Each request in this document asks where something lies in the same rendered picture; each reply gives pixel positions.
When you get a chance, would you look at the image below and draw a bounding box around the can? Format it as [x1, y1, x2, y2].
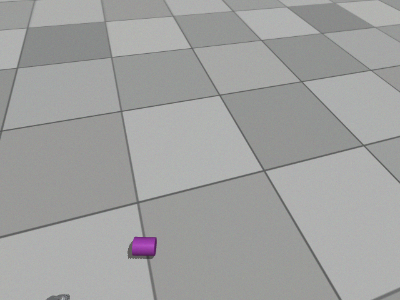
[132, 237, 157, 256]

